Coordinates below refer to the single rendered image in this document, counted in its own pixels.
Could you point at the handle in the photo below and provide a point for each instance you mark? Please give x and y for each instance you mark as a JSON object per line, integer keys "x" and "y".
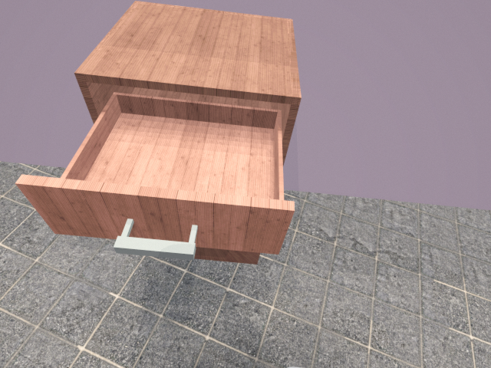
{"x": 154, "y": 247}

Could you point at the drawer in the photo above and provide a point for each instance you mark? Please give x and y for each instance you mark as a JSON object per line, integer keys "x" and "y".
{"x": 169, "y": 164}

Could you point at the cabinet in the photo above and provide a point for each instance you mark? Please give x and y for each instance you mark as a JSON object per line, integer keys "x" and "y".
{"x": 202, "y": 55}

